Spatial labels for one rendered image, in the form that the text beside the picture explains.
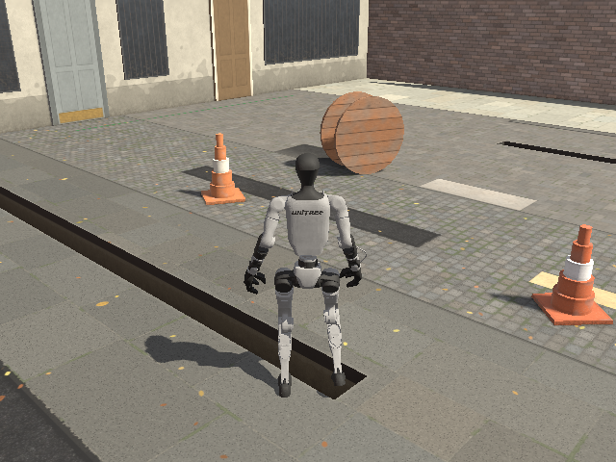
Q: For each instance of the left robot shin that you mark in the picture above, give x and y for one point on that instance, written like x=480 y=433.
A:
x=284 y=351

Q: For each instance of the robot left hand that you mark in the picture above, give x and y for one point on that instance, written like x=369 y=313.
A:
x=249 y=280

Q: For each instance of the robot left forearm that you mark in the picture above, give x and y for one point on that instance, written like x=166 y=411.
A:
x=257 y=258

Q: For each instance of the robot right hand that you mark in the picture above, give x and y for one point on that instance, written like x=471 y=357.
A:
x=347 y=272

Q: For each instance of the robot left upper arm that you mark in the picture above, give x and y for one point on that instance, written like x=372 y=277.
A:
x=277 y=204

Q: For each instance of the robot right upper arm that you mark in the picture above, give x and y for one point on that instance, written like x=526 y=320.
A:
x=338 y=204

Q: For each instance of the right robot foot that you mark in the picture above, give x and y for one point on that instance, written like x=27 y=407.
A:
x=338 y=378

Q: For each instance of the robot right forearm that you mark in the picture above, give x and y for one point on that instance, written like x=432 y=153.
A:
x=352 y=256

